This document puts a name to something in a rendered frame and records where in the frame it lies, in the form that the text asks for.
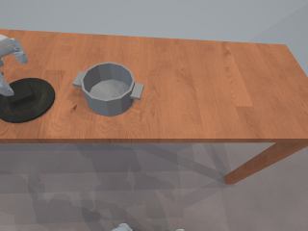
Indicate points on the table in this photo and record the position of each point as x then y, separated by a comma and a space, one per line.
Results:
194, 91

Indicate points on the pot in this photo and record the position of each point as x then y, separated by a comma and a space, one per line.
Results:
109, 88

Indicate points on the robot left shin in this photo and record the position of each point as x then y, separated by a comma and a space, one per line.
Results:
124, 225

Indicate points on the lid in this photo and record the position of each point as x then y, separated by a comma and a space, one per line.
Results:
45, 97

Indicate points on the knob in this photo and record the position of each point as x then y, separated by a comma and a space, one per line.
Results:
21, 94

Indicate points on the robot left hand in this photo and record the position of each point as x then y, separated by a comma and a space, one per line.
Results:
10, 46

